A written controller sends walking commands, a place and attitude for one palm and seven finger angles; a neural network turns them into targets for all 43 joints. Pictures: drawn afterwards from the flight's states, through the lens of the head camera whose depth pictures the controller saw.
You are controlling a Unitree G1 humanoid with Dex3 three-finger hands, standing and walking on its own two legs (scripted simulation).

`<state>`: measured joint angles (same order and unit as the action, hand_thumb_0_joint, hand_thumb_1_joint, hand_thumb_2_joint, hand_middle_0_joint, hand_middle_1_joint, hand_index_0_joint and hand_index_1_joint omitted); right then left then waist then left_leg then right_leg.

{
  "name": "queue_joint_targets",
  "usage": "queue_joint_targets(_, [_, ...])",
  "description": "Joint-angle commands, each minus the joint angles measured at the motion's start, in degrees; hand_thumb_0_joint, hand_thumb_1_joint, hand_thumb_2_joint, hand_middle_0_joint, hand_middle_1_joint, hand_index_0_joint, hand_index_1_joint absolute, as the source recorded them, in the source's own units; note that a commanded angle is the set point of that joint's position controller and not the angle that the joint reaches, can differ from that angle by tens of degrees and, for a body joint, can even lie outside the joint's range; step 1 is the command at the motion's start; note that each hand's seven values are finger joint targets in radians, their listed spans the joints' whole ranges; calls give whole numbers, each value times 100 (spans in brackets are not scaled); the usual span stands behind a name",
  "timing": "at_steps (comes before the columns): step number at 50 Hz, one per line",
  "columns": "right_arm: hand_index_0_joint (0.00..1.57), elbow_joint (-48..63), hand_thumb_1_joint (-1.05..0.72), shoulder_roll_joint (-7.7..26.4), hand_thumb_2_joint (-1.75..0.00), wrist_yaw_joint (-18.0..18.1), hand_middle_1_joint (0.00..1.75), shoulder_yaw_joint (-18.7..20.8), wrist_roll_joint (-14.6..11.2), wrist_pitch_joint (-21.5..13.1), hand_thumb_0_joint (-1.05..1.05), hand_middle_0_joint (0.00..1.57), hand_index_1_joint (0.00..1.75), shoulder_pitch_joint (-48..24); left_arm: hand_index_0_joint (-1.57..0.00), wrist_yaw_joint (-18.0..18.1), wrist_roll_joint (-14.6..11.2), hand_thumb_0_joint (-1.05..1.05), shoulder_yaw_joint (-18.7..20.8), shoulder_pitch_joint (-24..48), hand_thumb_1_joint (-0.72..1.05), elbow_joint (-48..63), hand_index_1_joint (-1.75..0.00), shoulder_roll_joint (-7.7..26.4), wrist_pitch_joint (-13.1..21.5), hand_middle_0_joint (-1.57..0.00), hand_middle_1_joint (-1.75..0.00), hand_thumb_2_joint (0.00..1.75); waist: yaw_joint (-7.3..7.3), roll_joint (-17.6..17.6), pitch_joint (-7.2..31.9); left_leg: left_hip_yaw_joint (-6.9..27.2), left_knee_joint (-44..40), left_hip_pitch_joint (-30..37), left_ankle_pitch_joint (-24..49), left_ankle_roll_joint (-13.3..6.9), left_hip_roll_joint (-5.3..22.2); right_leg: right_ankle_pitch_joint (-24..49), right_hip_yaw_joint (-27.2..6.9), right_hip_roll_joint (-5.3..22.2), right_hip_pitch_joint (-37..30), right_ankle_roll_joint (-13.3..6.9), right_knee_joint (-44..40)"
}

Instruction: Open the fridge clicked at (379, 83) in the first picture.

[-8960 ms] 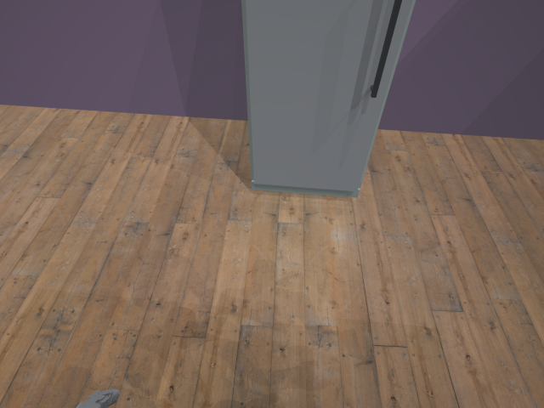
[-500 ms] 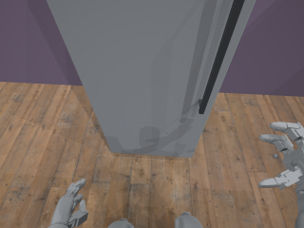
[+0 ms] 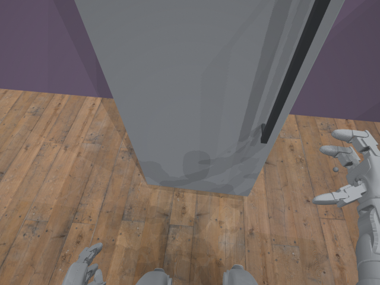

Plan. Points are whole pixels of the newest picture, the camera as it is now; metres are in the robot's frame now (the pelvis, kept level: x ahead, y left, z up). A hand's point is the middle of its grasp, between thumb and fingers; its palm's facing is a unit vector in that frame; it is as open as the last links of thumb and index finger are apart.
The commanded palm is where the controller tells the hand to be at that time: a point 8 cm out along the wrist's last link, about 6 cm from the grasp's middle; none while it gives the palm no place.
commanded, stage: move the hooked fingers beside the handle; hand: right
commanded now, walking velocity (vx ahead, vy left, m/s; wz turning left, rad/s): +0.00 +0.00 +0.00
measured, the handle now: (292, 63) +0.54 -0.16 +0.17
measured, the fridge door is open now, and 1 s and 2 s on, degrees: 0 0 0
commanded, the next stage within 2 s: feel for the door with the fingertips in 1.72 s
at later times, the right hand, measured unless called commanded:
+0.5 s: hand (320, 143) +0.42 -0.24 +0.06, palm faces +0.07 +1.00 +0.00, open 14.0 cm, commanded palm +0.40 -0.29 +0.06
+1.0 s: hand (307, 120) +0.48 -0.23 +0.06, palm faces +0.06 +1.00 +0.00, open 14.0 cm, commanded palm +0.45 -0.27 +0.05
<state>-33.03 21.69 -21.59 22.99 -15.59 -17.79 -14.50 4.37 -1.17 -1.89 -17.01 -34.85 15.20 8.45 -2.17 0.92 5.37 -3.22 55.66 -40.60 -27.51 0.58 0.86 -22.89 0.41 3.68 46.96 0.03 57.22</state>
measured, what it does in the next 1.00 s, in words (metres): stands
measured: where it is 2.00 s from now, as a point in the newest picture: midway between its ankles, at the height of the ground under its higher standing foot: outside the picture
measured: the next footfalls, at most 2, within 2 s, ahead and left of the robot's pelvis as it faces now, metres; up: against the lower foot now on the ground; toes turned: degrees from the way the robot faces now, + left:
none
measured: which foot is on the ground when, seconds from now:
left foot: down 0.00-1.00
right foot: down 0.00-1.00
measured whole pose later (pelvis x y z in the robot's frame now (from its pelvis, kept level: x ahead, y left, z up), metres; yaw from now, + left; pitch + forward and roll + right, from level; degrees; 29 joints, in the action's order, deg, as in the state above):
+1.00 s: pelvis +0.00 -0.01 -0.02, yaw +2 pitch +20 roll +3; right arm -62.1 30.2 -16.6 25.6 -6.7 -21.4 -45.7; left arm 1.9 0.5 -1.8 -20.6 -36.9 14.8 -0.4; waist -7.5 0.7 6.8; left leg -2.6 61.7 -53.5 -28.6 0.8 -0.4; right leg -24.9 0.4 5.1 59.9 -0.3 64.3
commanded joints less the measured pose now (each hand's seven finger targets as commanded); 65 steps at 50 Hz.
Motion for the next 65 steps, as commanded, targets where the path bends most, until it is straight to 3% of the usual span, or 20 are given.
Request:
queue_joint_targets(1, [30,849,50,1417,-30,5,120,237,-10,-362,0,30,120,-2148,-20,90,-40,0,382,-99,90,584,-30,895,205,-20,-30,90,-83,442,1684,71,-771,40,1157,-188,-245,833,-229,-204,-1637,-101,-789])
queue_joint_targets(7, [30,544,50,1643,-30,110,120,441,62,-389,0,30,120,-2290,-20,39,-14,0,406,-235,90,573,-30,904,69,-20,-30,90,-9,400,2002,101,-656,205,1551,-208,-274,1223,-185,-213,-1622,-113,-633])
queue_joint_targets(10, [30,219,50,1520,-30,184,120,279,165,-390,0,30,120,-2712,-20,6,-11,0,389,-259,90,539,-30,887,-17,-20,-30,90,-107,343,1865,98,-643,19,1449,-180,-256,1085,-188,-199,-1506,-107,-618])
queue_joint_targets(15, [30,50,50,1731,-30,213,120,433,221,-481,0,30,120,-2917,-20,-28,6,0,414,-348,90,532,-30,909,-140,-20,-30,90,-87,412,2114,138,-585,91,1620,-183,-265,1228,-135,-198,-1493,-116,-517])
queue_joint_targets(17, [30,-136,50,1772,-30,199,120,399,242,-513,0,30,120,-3228,-20,-24,3,0,399,-391,90,498,-30,918,-181,-20,-30,90,-193,209,2024,151,-562,45,1579,-178,-296,1140,-138,-196,-1308,-152,-445])
queue_joint_targets(19, [30,-414,50,1874,-30,178,120,434,301,-537,0,30,120,-3455,-20,-17,-1,0,399,-420,90,442,-30,924,-232,-20,-30,90,-229,302,1982,184,-560,-62,1471,-161,-280,1009,-117,-183,-1202,-144,-416])
queue_joint_targets(24, [30,-522,50,1763,-30,140,120,231,350,-665,0,30,120,-4015,-20,-34,10,0,413,-515,90,368,-30,921,-278,-20,-30,90,-288,688,2308,173,-482,-319,1433,-189,-292,1120,-173,-172,-1501,-131,-322])
queue_joint_targets(28, [30,-777,50,1932,-30,166,120,375,394,-669,0,30,120,-4114,-20,-53,30,0,433,-633,90,311,-30,948,-359,-20,-30,90,-260,576,2530,159,-394,-326,1550,-184,-304,1283,-191,-158,-1474,-130,-234])
queue_joint_targets(31, [30,-1112,50,1781,-30,233,120,206,472,-595,0,30,120,-4345,-20,-86,31,0,425,-677,90,281,-30,951,-424,-20,-30,90,-349,517,2251,95,-426,-572,1309,-182,-310,1103,-246,-141,-1404,-119,-276])
queue_joint_targets(34, [30,-1265,50,1993,-30,346,120,326,585,-617,0,30,120,-4575,-20,-97,52,0,423,-745,90,277,-30,968,-495,-20,-30,90,-335,594,2330,98,-365,-645,1240,-188,-311,1063,-254,-137,-1322,-117,-245])
queue_joint_targets(37, [30,-1553,50,2286,-30,439,120,499,650,-683,0,30,120,-4966,-20,-89,85,0,394,-834,90,226,-30,1001,-544,-20,-30,90,-432,271,2217,121,-336,-662,1161,-174,-334,918,-263,-131,-996,-163,-148])
queue_joint_targets(42, [30,-1543,50,2535,-30,485,120,612,783,-836,0,30,120,-5318,-20,-122,134,0,403,-954,90,209,-30,1011,-622,-20,-30,90,-433,615,2733,140,-176,-709,1409,-190,-346,1280,-270,-116,-1221,-145,5])
queue_joint_targets(46, [30,-1743,50,2188,-30,466,120,254,855,-757,0,30,120,-5591,-20,-158,140,0,408,-1015,90,138,-30,1003,-694,-20,-30,90,-558,914,2668,89,-232,-1094,1191,-189,-355,1220,-332,-67,-1468,-100,-32])
queue_joint_targets(49, [30,-1830,50,2191,-30,453,120,377,793,-658,0,30,120,-5138,-20,-186,141,0,431,-1087,90,209,-30,1027,-762,-20,-30,90,-420,802,2840,60,-229,-902,1357,-203,-377,1417,-307,-79,-1496,-96,-65])
queue_joint_targets(51, [30,-1894,50,2191,-30,458,120,407,769,-587,0,30,120,-5004,-20,-203,138,0,429,-1090,90,232,-30,1025,-813,-20,-30,90,-427,615,2740,60,-235,-818,1434,-183,-375,1418,-267,-85,-1318,-118,-56])
queue_joint_targets(52, [30,-2020,50,2405,-30,488,120,648,767,-587,0,30,120,-4852,-20,-199,155,0,429,-1126,90,243,-30,1043,-835,-20,-30,90,-390,414,2678,73,-224,-730,1487,-187,-389,1419,-256,-94,-1168,-143,-20])
queue_joint_targets(55, [30,-1641,50,2402,-30,559,120,590,818,-678,0,30,120,-4986,-20,-217,143,0,443,-1102,90,305,-30,1007,-893,-20,-30,90,-381,596,2723,104,-219,-689,1545,-167,-371,1442,-205,-96,-1191,-136,-44])
queue_joint_targets(61, [30,-642,50,2071,-30,690,120,389,734,-977,0,30,120,-4978,-20,-251,135,0,493,-1049,90,315,-30,968,-884,-20,-30,90,-337,1113,3235,44,-237,-707,1706,-226,-430,2000,-322,-51,-2186,-47,-112])
queue_joint_targets(62, [30,-687,50,1887,-30,694,120,277,709,-934,0,30,120,-4855,-20,-248,136,0,498,-1061,90,311,-30,965,-884,-20,-30,90,-406,965,3180,37,-252,-710,1781,-225,-456,2078,-330,-49,-2189,-66,-98])
queue_joint_targets(65, [30,-1619,50,1694,-30,678,120,166,719,-604,0,30,120,-4564,-20,-240,96,0,467,-1059,90,197,-30,974,-928,-20,-30,90,-506,428,2214,7,-428,-789,1414,-175,-424,1337,-282,-75,-1446,-102,-239])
